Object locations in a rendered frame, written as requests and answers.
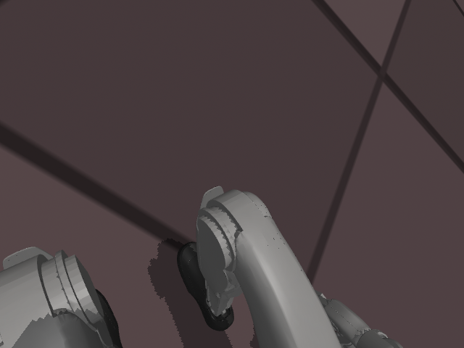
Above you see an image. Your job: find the right robot foot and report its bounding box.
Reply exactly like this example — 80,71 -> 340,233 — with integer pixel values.
177,242 -> 234,331

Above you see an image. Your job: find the right robot arm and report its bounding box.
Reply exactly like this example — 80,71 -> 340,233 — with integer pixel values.
356,329 -> 403,348

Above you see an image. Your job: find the right robot hand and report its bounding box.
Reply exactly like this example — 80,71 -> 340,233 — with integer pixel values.
315,290 -> 371,348

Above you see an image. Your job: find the left robot foot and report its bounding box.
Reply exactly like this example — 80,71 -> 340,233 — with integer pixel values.
96,289 -> 123,348

